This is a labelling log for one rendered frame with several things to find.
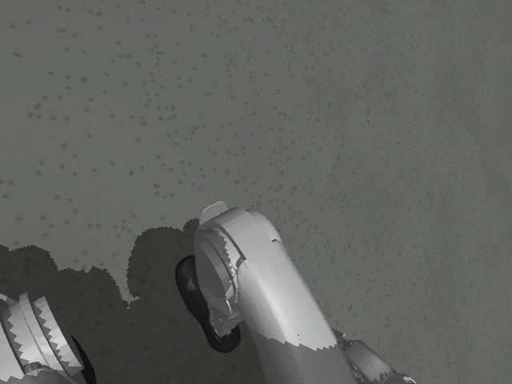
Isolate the right robot foot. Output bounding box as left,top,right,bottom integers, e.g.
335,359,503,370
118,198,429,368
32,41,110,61
175,255,241,353

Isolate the right robot hand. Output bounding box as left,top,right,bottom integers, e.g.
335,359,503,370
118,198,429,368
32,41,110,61
332,328,397,384

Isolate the left robot foot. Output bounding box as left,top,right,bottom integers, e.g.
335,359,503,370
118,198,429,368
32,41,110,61
71,335,97,384

